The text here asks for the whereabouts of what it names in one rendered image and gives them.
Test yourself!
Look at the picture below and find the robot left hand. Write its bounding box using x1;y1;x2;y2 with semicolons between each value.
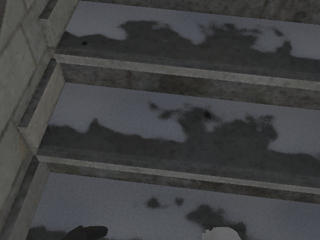
61;225;108;240

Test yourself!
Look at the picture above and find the robot right thigh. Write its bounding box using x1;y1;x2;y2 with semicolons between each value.
202;227;241;240

